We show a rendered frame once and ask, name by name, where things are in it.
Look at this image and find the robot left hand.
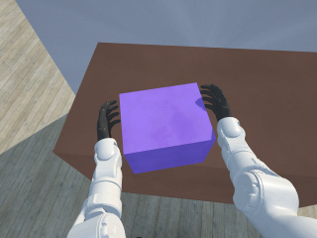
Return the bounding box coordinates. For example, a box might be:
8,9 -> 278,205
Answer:
97,100 -> 121,141

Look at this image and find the pedestal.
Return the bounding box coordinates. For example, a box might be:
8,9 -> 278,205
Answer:
53,42 -> 317,208

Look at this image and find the robot right hand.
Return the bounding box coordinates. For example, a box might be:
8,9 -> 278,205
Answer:
199,83 -> 233,122

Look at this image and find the right robot upper arm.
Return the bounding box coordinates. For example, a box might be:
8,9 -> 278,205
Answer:
233,171 -> 317,238

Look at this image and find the carton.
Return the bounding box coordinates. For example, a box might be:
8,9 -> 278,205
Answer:
119,82 -> 216,174

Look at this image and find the left robot upper arm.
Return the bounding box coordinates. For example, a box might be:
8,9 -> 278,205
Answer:
66,212 -> 126,238

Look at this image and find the robot right forearm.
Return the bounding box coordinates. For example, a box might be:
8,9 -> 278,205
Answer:
217,117 -> 299,210

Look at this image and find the robot left forearm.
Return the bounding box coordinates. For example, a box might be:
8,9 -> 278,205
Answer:
72,138 -> 123,227

